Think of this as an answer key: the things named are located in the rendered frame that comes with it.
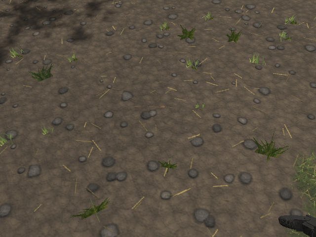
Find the right robot hand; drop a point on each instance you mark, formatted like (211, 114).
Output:
(305, 224)

